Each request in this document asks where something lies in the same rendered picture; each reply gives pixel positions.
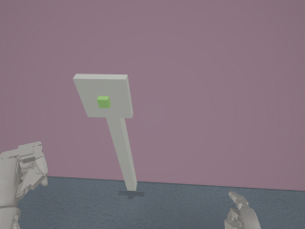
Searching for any robot left forearm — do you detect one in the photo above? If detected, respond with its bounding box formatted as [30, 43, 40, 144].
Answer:
[0, 205, 21, 229]

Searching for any button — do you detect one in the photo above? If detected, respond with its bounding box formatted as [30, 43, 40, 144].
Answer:
[96, 95, 111, 109]

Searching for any left robot hand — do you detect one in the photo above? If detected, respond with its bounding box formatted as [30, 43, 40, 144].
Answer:
[0, 141, 49, 207]

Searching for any right robot hand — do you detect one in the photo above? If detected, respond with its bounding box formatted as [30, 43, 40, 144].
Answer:
[224, 191, 261, 229]

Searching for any panel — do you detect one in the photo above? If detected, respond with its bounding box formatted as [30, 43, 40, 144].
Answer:
[73, 73, 137, 191]

